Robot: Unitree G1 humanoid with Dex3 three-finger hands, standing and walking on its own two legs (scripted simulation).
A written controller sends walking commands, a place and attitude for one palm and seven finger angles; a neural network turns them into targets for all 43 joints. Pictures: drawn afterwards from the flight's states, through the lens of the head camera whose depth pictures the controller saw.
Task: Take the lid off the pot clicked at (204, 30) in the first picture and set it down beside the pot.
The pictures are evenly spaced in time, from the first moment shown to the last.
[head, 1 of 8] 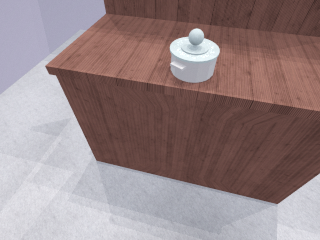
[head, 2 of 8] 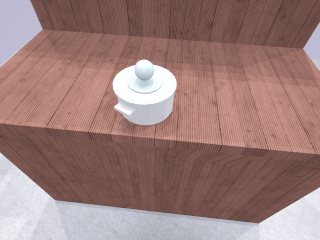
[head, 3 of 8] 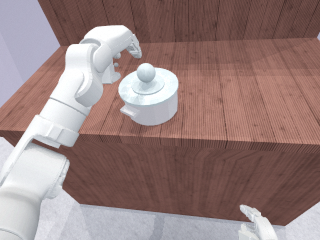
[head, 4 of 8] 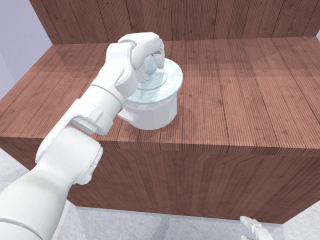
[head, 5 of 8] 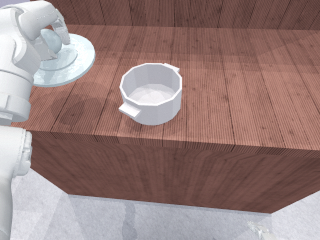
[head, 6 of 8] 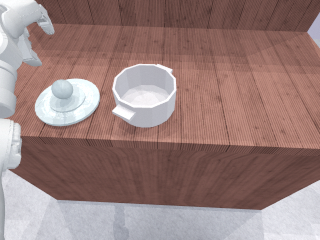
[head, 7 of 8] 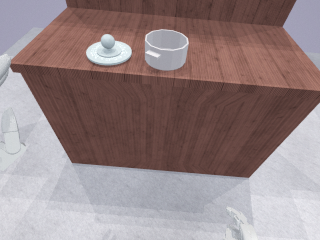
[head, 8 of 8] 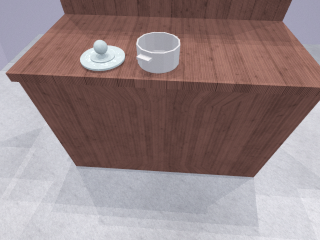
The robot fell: no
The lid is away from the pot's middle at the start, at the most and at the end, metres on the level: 0.00 0.25 0.23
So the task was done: yes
